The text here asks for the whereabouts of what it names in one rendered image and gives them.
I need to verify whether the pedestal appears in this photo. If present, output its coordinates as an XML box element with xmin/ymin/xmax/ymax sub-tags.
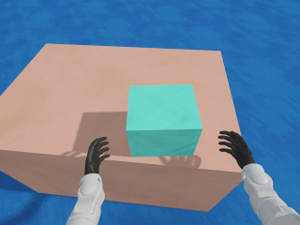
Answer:
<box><xmin>0</xmin><ymin>43</ymin><xmax>243</xmax><ymax>212</ymax></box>

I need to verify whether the carton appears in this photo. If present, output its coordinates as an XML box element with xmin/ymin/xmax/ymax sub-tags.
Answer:
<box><xmin>126</xmin><ymin>84</ymin><xmax>203</xmax><ymax>158</ymax></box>

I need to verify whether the left robot hand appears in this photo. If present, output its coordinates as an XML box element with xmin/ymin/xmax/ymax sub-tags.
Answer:
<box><xmin>84</xmin><ymin>137</ymin><xmax>110</xmax><ymax>175</ymax></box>

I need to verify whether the robot left forearm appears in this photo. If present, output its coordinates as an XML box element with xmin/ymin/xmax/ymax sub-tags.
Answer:
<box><xmin>66</xmin><ymin>173</ymin><xmax>105</xmax><ymax>225</ymax></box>

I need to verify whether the right robot hand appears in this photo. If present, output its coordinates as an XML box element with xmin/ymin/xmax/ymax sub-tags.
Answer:
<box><xmin>218</xmin><ymin>130</ymin><xmax>256</xmax><ymax>170</ymax></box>

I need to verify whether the robot right forearm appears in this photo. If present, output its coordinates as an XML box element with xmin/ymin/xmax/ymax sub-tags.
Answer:
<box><xmin>241</xmin><ymin>163</ymin><xmax>300</xmax><ymax>225</ymax></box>

